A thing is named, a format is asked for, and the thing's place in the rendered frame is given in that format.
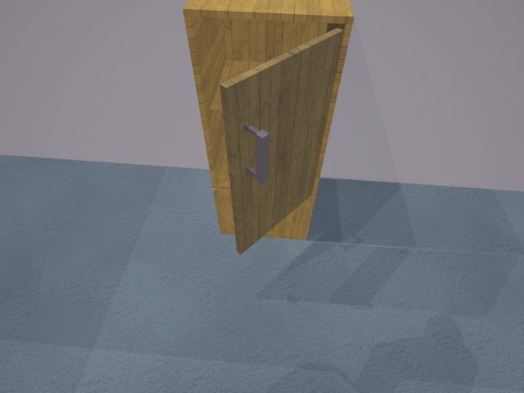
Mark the cupboard door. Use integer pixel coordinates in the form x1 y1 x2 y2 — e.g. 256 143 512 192
220 28 344 255

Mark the handle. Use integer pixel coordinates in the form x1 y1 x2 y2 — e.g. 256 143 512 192
244 124 269 185

